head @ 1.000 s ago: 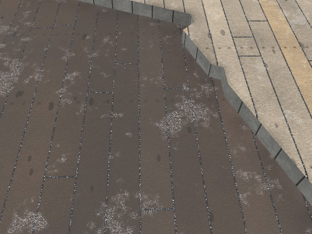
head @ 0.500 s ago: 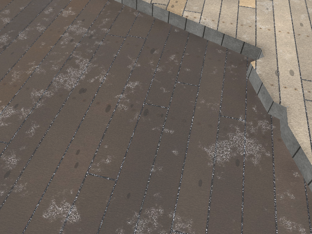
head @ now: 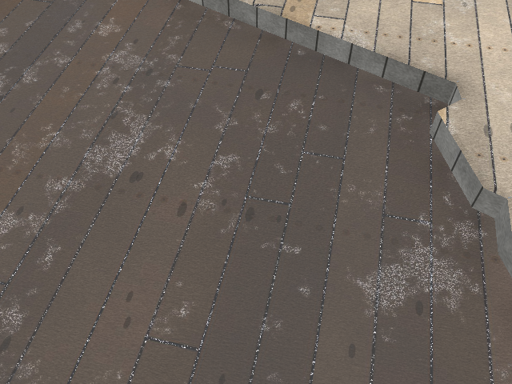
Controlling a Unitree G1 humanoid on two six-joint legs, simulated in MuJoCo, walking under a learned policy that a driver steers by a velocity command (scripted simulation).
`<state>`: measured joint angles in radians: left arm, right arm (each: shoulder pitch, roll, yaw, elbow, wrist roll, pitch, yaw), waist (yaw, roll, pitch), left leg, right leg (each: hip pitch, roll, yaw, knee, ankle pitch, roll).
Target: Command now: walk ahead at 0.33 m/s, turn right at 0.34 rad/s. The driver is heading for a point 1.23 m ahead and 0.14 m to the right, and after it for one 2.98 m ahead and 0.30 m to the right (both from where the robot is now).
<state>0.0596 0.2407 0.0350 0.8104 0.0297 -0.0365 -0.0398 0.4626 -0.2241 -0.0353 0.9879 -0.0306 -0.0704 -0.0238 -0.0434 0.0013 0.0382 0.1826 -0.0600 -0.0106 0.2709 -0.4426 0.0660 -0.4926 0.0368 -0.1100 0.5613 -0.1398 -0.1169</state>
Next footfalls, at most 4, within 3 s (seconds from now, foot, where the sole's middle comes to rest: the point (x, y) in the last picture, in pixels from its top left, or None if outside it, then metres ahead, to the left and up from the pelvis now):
0.66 left None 0.27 0.09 -0.76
1.08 right None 0.19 -0.11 -0.76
1.58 left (217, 378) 0.48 0.11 -0.76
2.10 right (282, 275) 0.76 -0.08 -0.76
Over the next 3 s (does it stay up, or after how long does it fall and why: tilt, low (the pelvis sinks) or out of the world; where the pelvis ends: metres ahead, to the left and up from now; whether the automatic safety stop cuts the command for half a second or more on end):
stays up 1.11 -0.10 0.03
